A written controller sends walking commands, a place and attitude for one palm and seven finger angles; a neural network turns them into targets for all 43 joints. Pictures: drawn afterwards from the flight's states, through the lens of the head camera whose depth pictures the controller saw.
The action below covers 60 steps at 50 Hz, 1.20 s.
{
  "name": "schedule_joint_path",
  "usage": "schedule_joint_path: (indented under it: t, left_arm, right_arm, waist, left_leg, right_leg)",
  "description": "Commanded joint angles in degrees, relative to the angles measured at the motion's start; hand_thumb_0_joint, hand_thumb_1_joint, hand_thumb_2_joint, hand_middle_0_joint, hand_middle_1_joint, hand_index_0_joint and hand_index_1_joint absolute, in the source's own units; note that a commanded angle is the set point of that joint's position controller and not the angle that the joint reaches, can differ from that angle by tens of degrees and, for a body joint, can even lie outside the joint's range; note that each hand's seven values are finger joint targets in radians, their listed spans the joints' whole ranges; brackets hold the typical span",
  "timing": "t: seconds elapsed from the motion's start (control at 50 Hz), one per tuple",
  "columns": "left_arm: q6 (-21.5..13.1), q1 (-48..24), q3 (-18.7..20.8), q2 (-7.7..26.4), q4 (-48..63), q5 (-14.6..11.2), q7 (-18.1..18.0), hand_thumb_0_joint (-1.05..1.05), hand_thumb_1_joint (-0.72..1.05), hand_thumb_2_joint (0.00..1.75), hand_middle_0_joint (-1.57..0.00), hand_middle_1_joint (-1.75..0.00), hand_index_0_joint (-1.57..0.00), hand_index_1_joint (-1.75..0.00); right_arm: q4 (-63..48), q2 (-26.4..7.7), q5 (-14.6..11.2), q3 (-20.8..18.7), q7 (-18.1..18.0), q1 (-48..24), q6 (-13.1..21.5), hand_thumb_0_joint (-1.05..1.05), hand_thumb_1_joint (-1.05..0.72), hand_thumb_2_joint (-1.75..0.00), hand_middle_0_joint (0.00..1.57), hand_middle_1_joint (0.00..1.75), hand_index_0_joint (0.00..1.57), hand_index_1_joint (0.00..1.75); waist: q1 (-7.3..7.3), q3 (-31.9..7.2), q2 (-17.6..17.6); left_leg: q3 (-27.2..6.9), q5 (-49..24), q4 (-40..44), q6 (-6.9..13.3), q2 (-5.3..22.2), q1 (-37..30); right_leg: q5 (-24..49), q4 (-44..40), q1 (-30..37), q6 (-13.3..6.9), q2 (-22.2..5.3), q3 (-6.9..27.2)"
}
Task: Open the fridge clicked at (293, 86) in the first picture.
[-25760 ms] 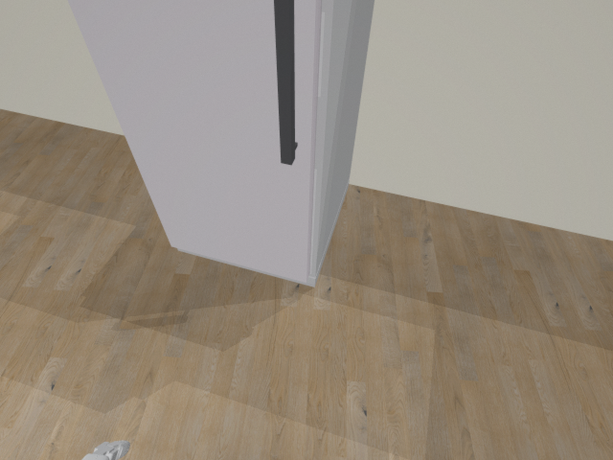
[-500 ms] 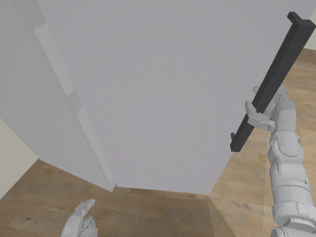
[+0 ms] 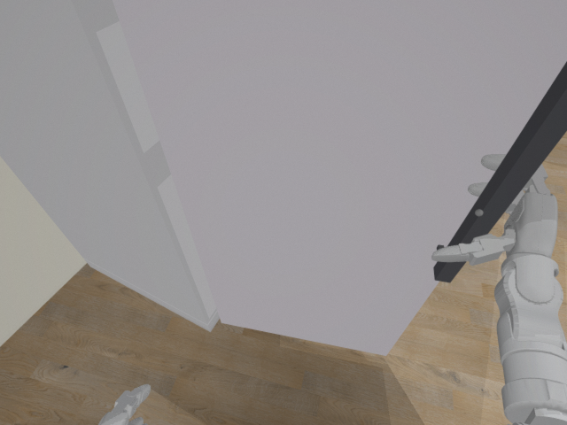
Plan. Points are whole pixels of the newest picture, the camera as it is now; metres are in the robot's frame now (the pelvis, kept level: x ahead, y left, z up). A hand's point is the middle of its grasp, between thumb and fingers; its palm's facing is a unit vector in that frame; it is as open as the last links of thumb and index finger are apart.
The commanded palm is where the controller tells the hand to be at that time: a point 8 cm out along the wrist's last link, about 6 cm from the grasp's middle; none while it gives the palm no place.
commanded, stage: slip the hand off the handle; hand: right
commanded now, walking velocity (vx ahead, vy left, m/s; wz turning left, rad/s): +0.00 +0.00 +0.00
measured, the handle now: (493, 184) +0.42 -0.25 +0.14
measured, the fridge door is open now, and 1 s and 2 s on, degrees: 74 73 73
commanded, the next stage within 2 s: draw the hand back to the body in 1.36 s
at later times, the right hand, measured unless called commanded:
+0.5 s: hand (540, 238) +0.35 -0.29 +0.12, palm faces +0.36 +0.92 -0.16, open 14.7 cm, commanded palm +0.32 -0.32 +0.13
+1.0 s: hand (549, 274) +0.30 -0.29 +0.12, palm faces +0.34 +0.93 -0.16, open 14.7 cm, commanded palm +0.26 -0.32 +0.13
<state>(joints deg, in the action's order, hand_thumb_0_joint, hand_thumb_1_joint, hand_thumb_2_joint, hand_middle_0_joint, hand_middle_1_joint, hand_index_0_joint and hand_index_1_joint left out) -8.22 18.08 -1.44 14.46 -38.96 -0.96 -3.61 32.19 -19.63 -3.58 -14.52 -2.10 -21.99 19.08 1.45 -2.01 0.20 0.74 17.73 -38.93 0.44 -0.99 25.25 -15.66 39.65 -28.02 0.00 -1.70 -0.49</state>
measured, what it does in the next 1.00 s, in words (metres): stands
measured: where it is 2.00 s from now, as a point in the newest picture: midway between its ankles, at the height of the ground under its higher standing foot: outside the picture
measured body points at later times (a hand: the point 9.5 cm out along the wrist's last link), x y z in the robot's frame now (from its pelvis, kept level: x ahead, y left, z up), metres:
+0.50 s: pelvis +0.03 -0.01 +0.00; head +0.05 -0.02 +0.45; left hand +0.20 +0.23 -0.09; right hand +0.32 -0.34 +0.13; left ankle +0.03 +0.12 -0.72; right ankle +0.05 -0.12 -0.72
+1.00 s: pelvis +0.02 +0.00 -0.01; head +0.02 +0.00 +0.44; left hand +0.18 +0.23 -0.09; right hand +0.27 -0.33 +0.13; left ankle +0.03 +0.12 -0.72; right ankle +0.05 -0.12 -0.72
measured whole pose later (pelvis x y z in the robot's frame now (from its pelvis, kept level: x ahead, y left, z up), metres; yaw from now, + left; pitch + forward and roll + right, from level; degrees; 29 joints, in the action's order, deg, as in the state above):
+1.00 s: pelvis +0.02 +0.00 -0.01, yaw -1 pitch +4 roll +1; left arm -8.6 15.8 -1.8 14.7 -36.0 -0.9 -4.5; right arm 11.7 -19.5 -10.4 -21.2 6.0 -0.5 15.6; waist -2.0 -4.3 1.6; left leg 1.9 21.0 -42.0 0.2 -0.5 25.0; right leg -19.1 44.0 -28.9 -0.2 -1.1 0.8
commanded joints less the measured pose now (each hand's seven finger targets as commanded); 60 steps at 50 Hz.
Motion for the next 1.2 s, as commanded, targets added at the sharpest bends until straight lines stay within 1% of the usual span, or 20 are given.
schedule_joint_path:
  t: [0.0,0.04,0.06,0.12,0.18,0.24,0.32,0.38,0.48,0.52,0.64,0.7,0.72,0.74,0.82,0.86,0.98,1.08,1.12,1.18]
  left_arm:
    - [-2.9,-4.8,3.3,8.0,8.8,0.4,-0.8,0.00,0.90,0.90,-0.20,-0.30,-0.20,-0.30]
    - [-2.8,-3.9,3.6,8.0,8.8,0.7,-0.5,0.00,0.90,0.90,-0.20,-0.30,-0.20,-0.30]
    - [-2.3,-3.4,3.4,8.1,8.0,0.8,-0.6,0.00,0.90,0.90,-0.20,-0.30,-0.20,-0.30]
    - [-1.4,-3.6,3.5,8.0,8.8,1.0,-0.6,0.00,0.90,0.90,-0.20,-0.30,-0.20,-0.30]
    - [-1.2,-4.1,3.7,7.1,9.9,1.0,-0.1,0.00,0.90,0.90,-0.20,-0.30,-0.20,-0.30]
    - [-0.9,-4.3,3.8,7.4,9.9,0.8,0.0,0.00,0.90,0.90,-0.20,-0.30,-0.20,-0.30]
    - [-0.9,-4.6,4.0,7.5,10.2,0.7,-0.2,0.00,0.90,0.90,-0.20,-0.30,-0.20,-0.30]
    - [-1.1,-5.3,3.7,7.6,9.9,0.3,-0.7,0.00,0.90,0.90,-0.20,-0.30,-0.20,-0.30]
    - [-1.9,-5.5,3.5,7.8,9.2,0.2,-1.7,0.00,0.90,0.90,-0.20,-0.30,-0.20,-0.30]
    - [-2.0,-5.2,3.4,8.2,8.8,0.2,-2.1,0.00,0.90,0.90,-0.20,-0.30,-0.20,-0.30]
    - [-1.8,-5.6,3.0,8.2,9.5,0.2,-2.0,0.00,0.90,0.90,-0.20,-0.30,-0.20,-0.30]
    - [-2.2,-6.1,3.1,8.0,11.0,0.0,-1.4,0.00,0.90,0.90,-0.20,-0.30,-0.20,-0.30]
    - [-2.4,-5.9,3.2,7.9,11.5,0.0,-1.1,0.00,0.90,0.90,-0.20,-0.30,-0.20,-0.30]
    - [-2.5,-6.2,3.3,8.1,11.6,-0.1,-1.0,0.00,0.90,0.90,-0.20,-0.30,-0.20,-0.30]
    - [-2.4,-6.9,3.2,8.3,12.2,-0.1,-1.1,0.00,0.90,0.90,-0.20,-0.30,-0.20,-0.30]
    - [-2.7,-7.8,2.9,7.9,12.4,-0.2,-1.2,0.00,0.90,0.90,-0.20,-0.30,-0.20,-0.30]
    - [-4.3,-8.7,2.6,7.5,11.8,0.3,-1.9,0.00,0.90,0.90,-0.20,-0.30,-0.20,-0.30]
    - [-5.0,-9.5,2.2,7.3,12.1,0.1,-2.3,0.00,0.90,0.90,-0.20,-0.30,-0.20,-0.30]
    - [-5.1,-9.3,2.3,7.3,12.1,0.2,-2.3,0.00,0.90,0.90,-0.20,-0.30,-0.20,-0.30]
    - [-5.2,-10.0,2.0,6.9,12.6,0.1,-2.2,0.00,0.90,0.90,-0.20,-0.30,-0.20,-0.30]
  right_arm:
    - [-16.6,-10.9,-0.4,-2.6,-1.5,-18.6,1.3,0.00,0.55,-0.20,0.25,1.15,0.25,1.15]
    - [-18.4,-11.1,-0.2,-3.8,-1.9,-15.6,0.8,0.00,0.55,-0.20,0.25,1.15,0.25,1.15]
    - [-15.2,-12.4,0.2,-5.1,-2.2,-15.4,0.2,0.00,0.55,-0.20,0.25,1.15,0.25,1.15]
    - [-17.9,-13.7,0.5,-6.8,-1.9,-13.6,-0.2,0.00,0.55,-0.20,0.25,1.15,0.25,1.15]
    - [-23.7,-12.4,-0.2,-7.1,-0.8,-8.5,0.0,0.00,0.55,-0.20,0.25,1.15,0.25,1.15]
    - [-25.1,-12.3,-1.1,-7.5,0.6,-6.0,-0.2,0.00,0.55,-0.20,0.25,1.15,0.25,1.15]
    - [-28.9,-11.6,-2.6,-7.1,3.5,-4.2,-0.4,0.00,0.55,-0.20,0.25,1.15,0.25,1.15]
    - [-28.0,-11.3,-3.6,-6.6,5.4,-5.1,-1.0,0.00,0.55,-0.20,0.25,1.15,0.25,1.15]
    - [-27.3,-12.2,-4.1,-6.3,7.4,-7.3,-0.5,0.00,0.55,-0.20,0.25,1.15,0.25,1.15]
    - [-25.7,-15.3,-4.5,-8.7,7.7,-9.0,-0.3,0.00,0.55,-0.20,0.25,1.15,0.25,1.15]
    - [-22.2,-19.0,-5.6,-12.9,9.4,-6.5,0.3,0.00,0.55,-0.20,0.25,1.15,0.25,1.15]
    - [-24.9,-15.4,-6.7,-10.5,10.6,-1.9,0.5,0.00,0.55,-0.20,0.25,1.15,0.25,1.15]
    - [-25.5,-14.3,-7.1,-10.0,10.6,0.4,0.4,0.00,0.55,-0.20,0.25,1.15,0.25,1.15]
    - [-26.5,-14.6,-7.2,-10.3,10.6,1.8,0.3,0.00,0.55,-0.20,0.25,1.15,0.25,1.15]
    - [-29.1,-16.5,-8.0,-13.2,9.4,6.2,-0.4,0.00,0.55,-0.20,0.25,1.15,0.25,1.15]
    - [-31.9,-15.3,-7.7,-11.8,8.7,4.1,-0.1,0.00,0.55,-0.20,0.25,1.15,0.25,1.15]
    - [-36.9,-13.1,-7.1,-9.1,7.5,6.4,1.5,0.00,0.55,-0.20,0.25,1.15,0.25,1.15]
    - [-37.6,-11.9,-8.2,-9.0,7.9,12.5,0.0,0.00,0.55,-0.20,0.25,1.15,0.25,1.15]
    - [-38.6,-13.6,-8.7,-11.4,7.9,15.8,-0.3,0.00,0.55,-0.20,0.25,1.15,0.25,1.15]
    - [-40.5,-12.1,-9.2,-10.6,8.4,18.8,-0.9,0.00,0.55,-0.20,0.25,1.15,0.25,1.15]
  waist:
    - [-1.38,-15.1,2.0]
    - [-2.02,-17.1,0.6]
    - [-1.40,-15.4,-0.5]
    - [-2.34,-16.6,-0.4]
    - [-3.86,-20.8,3.5]
    - [-3.19,-18.0,1.9]
    - [-2.55,-17.6,3.3]
    - [-2.04,-15.1,3.4]
    - [-1.73,-15.1,5.2]
    - [-1.65,-14.6,3.5]
    - [-3.41,-16.3,4.2]
    - [-4.16,-16.5,5.7]
    - [-4.23,-16.8,4.0]
    - [-4.23,-16.2,4.9]
    - [-4.51,-12.7,1.8]
    - [-4.09,-12.1,4.4]
    - [-3.39,-11.6,5.0]
    - [-4.32,-10.7,2.9]
    - [-5.07,-11.2,2.3]
    - [-5.20,-9.9,2.7]
  left_leg:
    - [-0.2,-2.4,7.4,0.2,0.2,-2.5]
    - [0.5,-8.3,5.7,0.3,0.0,-3.9]
    - [0.6,-9.3,5.4,0.2,0.0,-3.1]
    - [0.9,-11.9,4.5,0.2,-0.1,-4.3]
    - [1.2,-16.8,2.9,0.6,-0.2,-6.1]
    - [1.4,-18.5,2.8,0.5,-0.6,-5.3]
    - [1.7,-18.5,2.6,0.5,-0.9,-3.9]
    - [1.8,-14.7,3.0,0.5,-0.9,-2.0]
    - [1.9,-11.0,3.1,0.9,-0.8,-0.1]
    - [1.8,-9.7,3.4,0.9,-0.9,-0.3]
    - [1.5,-9.5,3.1,1.0,-0.9,-2.0]
    - [1.8,-8.9,2.7,1.1,-1.0,-2.0]
    - [1.8,-9.5,2.7,1.0,-1.2,-2.8]
    - [1.8,-9.6,2.7,1.0,-1.1,-2.3]
    - [1.7,-6.3,3.4,0.6,-1.1,-1.9]
    - [1.5,-3.0,3.6,0.7,-0.9,-0.7]
    - [1.0,-0.7,4.2,0.6,-0.7,0.3]
    - [0.7,0.8,5.3,0.4,-0.3,-1.0]
    - [0.6,-0.2,5.2,0.5,-0.4,-2.5]
    - [0.6,-1.8,5.3,0.3,-0.2,-2.4]
  right_leg:
    - [1.9,-5.5,9.1,-2.0,1.8,-0.2]
    - [7.2,-4.6,9.9,-2.0,1.6,0.1]
    - [7.6,-4.3,9.0,-1.8,1.6,0.1]
    - [10.5,-3.8,9.2,-1.8,1.6,0.0]
    - [17.1,-3.1,12.4,-1.2,1.4,-0.1]
    - [18.8,-2.5,11.6,-1.3,1.1,0.0]
    - [20.4,-1.9,13.2,-1.1,1.1,0.5]
    - [16.0,-2.5,12.0,-0.8,1.2,1.2]
    - [13.0,-2.5,12.5,-0.5,1.4,2.2]
    - [10.7,-2.5,10.9,-0.8,1.6,2.4]
    - [9.5,-2.6,9.0,-0.9,2.0,2.2]
    - [9.3,-2.8,9.2,-0.7,2.0,2.3]
    - [9.7,-2.3,9.0,-1.0,2.1,2.1]
    - [9.7,-2.4,8.9,-0.9,1.9,2.1]
    - [5.5,-3.0,6.1,-1.2,2.0,1.8]
    - [2.5,-3.7,6.2,-1.1,2.1,2.1]
    - [0.1,-3.6,7.3,-1.4,2.2,2.2]
    - [-1.5,-4.1,6.4,-1.5,2.3,2.1]
    - [-0.2,-3.9,6.2,-1.4,2.4,2.0]
    - [0.9,-3.8,6.2,-1.4,2.5,1.5]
